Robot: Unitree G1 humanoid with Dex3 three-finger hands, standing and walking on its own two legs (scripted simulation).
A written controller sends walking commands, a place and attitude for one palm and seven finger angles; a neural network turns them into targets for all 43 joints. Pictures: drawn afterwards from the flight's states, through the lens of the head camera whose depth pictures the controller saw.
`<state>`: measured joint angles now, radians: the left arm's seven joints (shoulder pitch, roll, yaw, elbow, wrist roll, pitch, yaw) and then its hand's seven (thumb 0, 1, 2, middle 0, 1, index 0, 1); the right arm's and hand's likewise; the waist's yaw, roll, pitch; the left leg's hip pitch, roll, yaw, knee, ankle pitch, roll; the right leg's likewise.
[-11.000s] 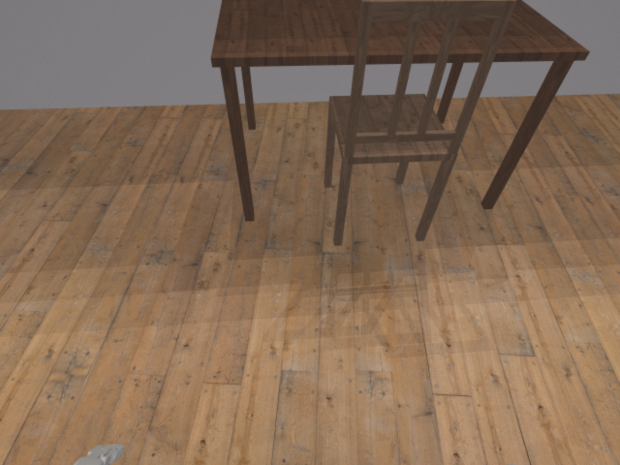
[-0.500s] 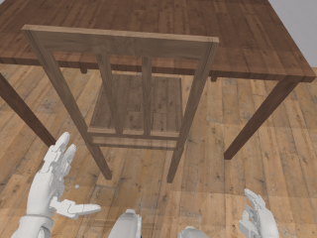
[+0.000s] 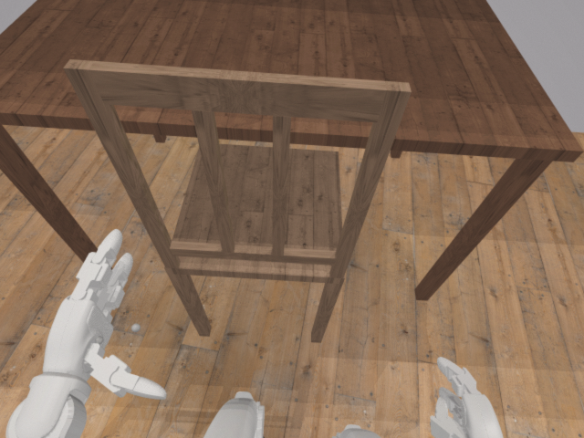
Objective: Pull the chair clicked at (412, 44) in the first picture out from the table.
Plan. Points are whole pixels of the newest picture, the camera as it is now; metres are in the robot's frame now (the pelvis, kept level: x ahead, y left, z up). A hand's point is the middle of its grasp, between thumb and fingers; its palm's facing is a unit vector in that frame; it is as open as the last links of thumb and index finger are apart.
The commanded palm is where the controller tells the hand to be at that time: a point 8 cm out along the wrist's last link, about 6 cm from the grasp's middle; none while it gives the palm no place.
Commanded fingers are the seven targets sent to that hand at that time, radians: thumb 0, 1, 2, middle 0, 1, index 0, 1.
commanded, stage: raise the hand toward the chair's back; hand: left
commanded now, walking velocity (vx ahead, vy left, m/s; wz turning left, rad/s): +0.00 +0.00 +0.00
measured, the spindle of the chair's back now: (218, 194) +0.47 +0.15 +0.02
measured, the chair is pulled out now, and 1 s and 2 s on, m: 0.00 0.00 0.00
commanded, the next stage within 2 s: aim the fingers beside a spindle in 0.46 s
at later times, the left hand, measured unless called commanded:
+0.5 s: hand (146, 325) +0.25 +0.19 +0.04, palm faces +0.00 -1.00 -0.05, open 16.9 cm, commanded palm +0.22 +0.25 +0.04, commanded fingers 0.00 -0.50 0.30 -0.06 -0.08 -0.06 -0.08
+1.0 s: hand (174, 308) +0.27 +0.17 +0.03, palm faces -0.02 -1.00 -0.04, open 16.9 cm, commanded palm +0.25 +0.22 +0.03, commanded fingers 0.00 -0.50 0.30 -0.06 -0.08 -0.06 -0.08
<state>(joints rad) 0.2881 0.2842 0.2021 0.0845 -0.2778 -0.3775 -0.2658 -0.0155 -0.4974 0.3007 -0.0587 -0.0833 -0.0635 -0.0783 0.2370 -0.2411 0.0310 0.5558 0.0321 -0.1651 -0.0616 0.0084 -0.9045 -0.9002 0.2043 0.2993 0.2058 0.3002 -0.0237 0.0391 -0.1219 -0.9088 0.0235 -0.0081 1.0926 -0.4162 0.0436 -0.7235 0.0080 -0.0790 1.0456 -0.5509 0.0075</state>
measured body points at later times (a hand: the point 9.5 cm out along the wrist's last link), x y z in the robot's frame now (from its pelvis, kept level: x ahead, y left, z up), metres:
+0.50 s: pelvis +0.00 -0.01 +0.00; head +0.06 +0.00 +0.45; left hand +0.24 +0.25 +0.05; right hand +0.17 -0.25 -0.08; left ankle +0.07 +0.09 -0.66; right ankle -0.02 -0.13 -0.66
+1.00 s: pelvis +0.00 -0.02 -0.01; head +0.08 -0.01 +0.44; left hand +0.27 +0.22 +0.03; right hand +0.16 -0.27 -0.09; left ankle +0.07 +0.09 -0.66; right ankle -0.02 -0.13 -0.66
